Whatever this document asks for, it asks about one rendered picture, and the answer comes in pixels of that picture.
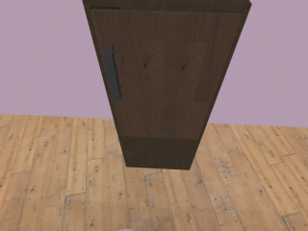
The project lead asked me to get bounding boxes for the handle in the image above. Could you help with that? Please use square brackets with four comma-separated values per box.
[103, 42, 121, 101]

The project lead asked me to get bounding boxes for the cupboard door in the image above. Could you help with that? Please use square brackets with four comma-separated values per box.
[90, 9, 242, 140]

